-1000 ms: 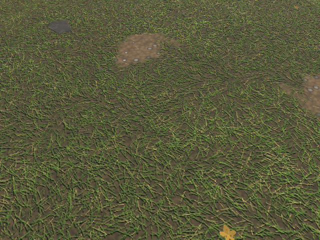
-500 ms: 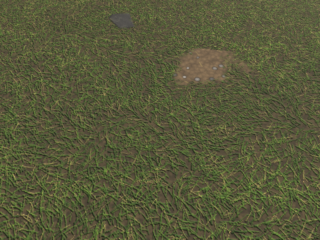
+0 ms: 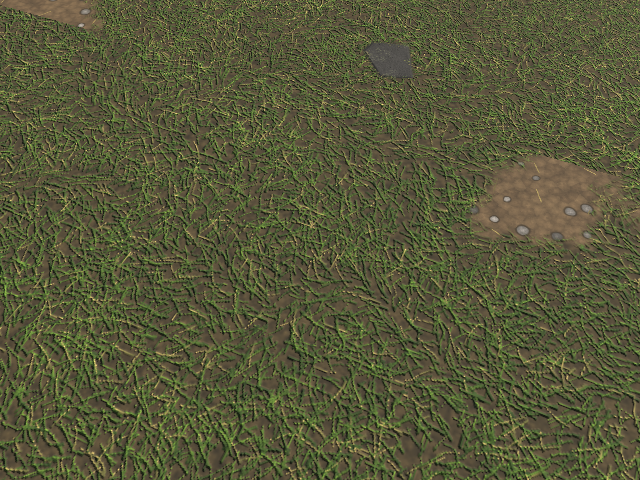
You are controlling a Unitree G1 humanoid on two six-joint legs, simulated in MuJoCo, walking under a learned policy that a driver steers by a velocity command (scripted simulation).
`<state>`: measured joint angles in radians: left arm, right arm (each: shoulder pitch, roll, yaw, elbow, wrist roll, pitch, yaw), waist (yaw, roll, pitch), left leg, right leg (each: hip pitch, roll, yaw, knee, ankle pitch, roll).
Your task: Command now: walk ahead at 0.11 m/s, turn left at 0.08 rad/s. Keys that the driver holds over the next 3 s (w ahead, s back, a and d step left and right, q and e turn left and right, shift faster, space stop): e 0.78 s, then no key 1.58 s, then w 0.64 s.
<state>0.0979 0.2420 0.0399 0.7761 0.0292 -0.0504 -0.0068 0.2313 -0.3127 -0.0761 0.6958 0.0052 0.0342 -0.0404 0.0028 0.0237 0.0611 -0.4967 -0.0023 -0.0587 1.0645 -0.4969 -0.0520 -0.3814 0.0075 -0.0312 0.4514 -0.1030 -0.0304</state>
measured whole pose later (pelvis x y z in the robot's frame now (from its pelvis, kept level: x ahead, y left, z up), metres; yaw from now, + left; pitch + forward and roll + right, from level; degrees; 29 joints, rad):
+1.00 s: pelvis +0.06 -0.01 +0.00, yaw -28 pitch +1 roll +1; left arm 0.15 0.31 0.06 0.66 0.00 0.04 0.02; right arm 0.17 -0.27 -0.07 0.71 -0.03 -0.03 -0.01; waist 0.00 -0.04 0.02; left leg -0.27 -0.03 -0.05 0.49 -0.25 0.00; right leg -0.36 0.12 0.19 0.68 -0.43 -0.01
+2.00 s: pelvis +0.04 -0.03 +0.00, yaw -29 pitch -2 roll +0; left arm 0.24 0.22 0.03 0.91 0.00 -0.01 0.02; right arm 0.22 -0.24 -0.04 1.00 0.00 0.00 -0.05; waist -0.01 0.00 0.04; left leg -0.21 0.04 -0.06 0.50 -0.26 -0.06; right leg -0.16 0.03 0.05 0.51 -0.31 -0.01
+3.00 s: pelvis +0.23 -0.11 -0.01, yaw -29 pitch +2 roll +0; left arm -0.05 0.23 0.02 0.83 -0.03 -0.09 -0.04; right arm 0.53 -0.21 -0.02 1.08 0.01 -0.08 -0.02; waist -0.10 -0.02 0.03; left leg 0.19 -0.01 0.01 0.15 -0.37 0.01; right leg -0.59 -0.04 -0.04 0.55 -0.02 -0.05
